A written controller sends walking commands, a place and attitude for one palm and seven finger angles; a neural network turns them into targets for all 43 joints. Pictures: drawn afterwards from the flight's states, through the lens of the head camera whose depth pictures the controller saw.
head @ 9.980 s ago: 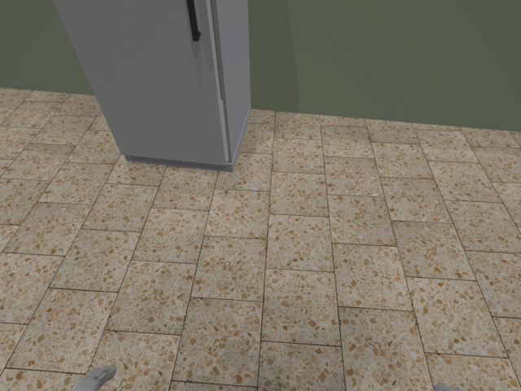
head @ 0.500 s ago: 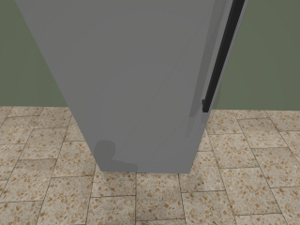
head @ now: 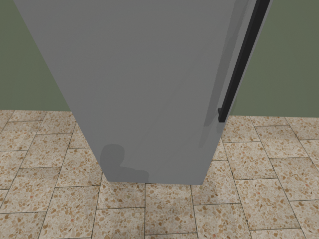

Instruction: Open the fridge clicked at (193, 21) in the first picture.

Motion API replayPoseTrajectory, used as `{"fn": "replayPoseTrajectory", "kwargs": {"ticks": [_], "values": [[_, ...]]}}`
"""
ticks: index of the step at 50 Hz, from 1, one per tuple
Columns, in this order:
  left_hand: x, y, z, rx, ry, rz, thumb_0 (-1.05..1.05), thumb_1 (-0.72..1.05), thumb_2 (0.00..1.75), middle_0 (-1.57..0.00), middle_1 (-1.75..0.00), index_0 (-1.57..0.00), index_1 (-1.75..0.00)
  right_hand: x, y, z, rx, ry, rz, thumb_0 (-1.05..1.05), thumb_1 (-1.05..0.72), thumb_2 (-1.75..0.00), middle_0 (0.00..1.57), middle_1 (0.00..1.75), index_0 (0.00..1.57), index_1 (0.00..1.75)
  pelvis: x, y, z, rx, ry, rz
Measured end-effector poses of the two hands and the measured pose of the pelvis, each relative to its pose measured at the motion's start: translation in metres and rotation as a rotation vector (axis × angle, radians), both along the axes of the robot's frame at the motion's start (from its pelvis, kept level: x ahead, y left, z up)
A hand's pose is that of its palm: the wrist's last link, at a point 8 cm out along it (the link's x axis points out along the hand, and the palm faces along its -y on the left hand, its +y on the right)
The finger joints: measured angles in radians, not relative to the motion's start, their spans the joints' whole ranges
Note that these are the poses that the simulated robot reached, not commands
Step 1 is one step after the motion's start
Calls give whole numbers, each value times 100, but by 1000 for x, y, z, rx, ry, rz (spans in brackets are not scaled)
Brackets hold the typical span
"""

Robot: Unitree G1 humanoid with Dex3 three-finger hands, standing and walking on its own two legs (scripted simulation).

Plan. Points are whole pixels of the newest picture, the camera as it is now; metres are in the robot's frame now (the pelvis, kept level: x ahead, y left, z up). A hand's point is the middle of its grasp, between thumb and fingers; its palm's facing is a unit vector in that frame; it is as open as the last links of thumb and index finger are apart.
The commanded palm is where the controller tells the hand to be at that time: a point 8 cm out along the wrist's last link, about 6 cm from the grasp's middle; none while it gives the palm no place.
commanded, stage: look again from close up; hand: right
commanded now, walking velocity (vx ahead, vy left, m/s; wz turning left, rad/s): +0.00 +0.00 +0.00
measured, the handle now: (239, 60) +0.52 -0.17 +0.20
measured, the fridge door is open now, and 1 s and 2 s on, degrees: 0 0 0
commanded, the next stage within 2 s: raise the hand to about handle height in 0.90 s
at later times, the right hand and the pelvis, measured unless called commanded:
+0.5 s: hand out of the picture +0.04 -0.19 -0.18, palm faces -0.03 +0.97 -0.23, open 7.3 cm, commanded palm none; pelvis +0.02 +0.01 +0.00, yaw +0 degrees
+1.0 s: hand out of the picture +0.05 -0.19 -0.17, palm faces -0.03 +0.97 -0.24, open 7.3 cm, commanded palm +0.12 -0.23 -0.08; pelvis +0.03 +0.01 +0.00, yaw +0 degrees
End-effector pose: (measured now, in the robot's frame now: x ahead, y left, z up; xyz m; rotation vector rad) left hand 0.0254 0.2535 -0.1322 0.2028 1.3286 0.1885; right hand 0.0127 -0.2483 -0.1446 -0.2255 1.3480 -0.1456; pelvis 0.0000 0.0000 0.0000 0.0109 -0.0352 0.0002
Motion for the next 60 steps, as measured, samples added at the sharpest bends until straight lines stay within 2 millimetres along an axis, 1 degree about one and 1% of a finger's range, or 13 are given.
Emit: {"fn": "replayPoseTrajectory", "kwargs": {"ticks": [12, 32, 40, 51, 52, 53, 55, 57, 59, 60], "values": [[10, 3, 1, 1, -1, -6, 0, 91, 90, -21, -30, -20, -30, 18, 6, 1, 8, -15, 8, 0, -91, -90, 20, 30, 20, 30, 8, 4, 1, -2, 4, 0], [25, 4, 2, 0, -2, -12, 0, 91, 90, -21, -30, -20, -30, 32, 10, 1, 10, -8, 4, 0, -91, -90, 20, 30, 20, 30, 22, 7, 3, -3, 6, 2], [26, 3, 1, -4, 1, -12, 0, 91, 90, -21, -30, -20, -30, 34, 11, 2, 9, -8, 1, 0, -91, -90, 20, 30, 20, 30, 25, 8, 3, -4, 5, 2], [22, 4, -1, -9, 17, -9, 0, 91, 90, -21, -30, -20, -30, 31, 13, 2, 0, 9, 3, 0, -91, -90, 20, 30, 20, 30, 27, 9, 2, -6, 13, 4], [24, 4, 0, -1, -10, -11, 0, 91, 90, -21, -30, -20, -30, 40, 11, 7, 8, -53, -75, 0, -91, -90, 20, 30, 21, 30, 25, 10, 1, -5, 11, -2], [28, 4, 2, 15, -62, -34, 1, 91, 90, -21, -30, -20, -30, 57, 7, 21, 0, -182, -115, 1, -91, -90, 20, 30, 21, 30, 23, 11, 1, -8, 5, -6], [40, 3, 7, 10, -180, -90, 1, 91, 90, -21, -30, -20, -30, 97, 0, 59, -41, -480, -120, 1, -90, -89, 21, 31, 21, 31, 20, 15, -1, -25, 12, -20], [56, 2, 12, -13, -298, -129, 1, 91, 90, -20, -30, -20, -30, 135, 1, 102, -46, -761, -106, 1, -88, -88, 21, 32, 21, 32, 16, 20, -4, -39, 19, -50], [76, 4, 15, -29, -409, -169, 1, 91, 90, -21, -30, -20, -30, 166, 6, 139, -20, -1015, -73, 1, -86, -87, 21, 33, 21, 34, 11, 26, -10, -41, 29, -75], [86, 6, 16, -33, -458, -186, 1, 91, 90, -21, -30, -20, -30, 177, 9, 153, 3, -1121, -52, 1, -84, -87, 21, 34, 21, 35, 8, 28, -14, -32, 42, -79]]}}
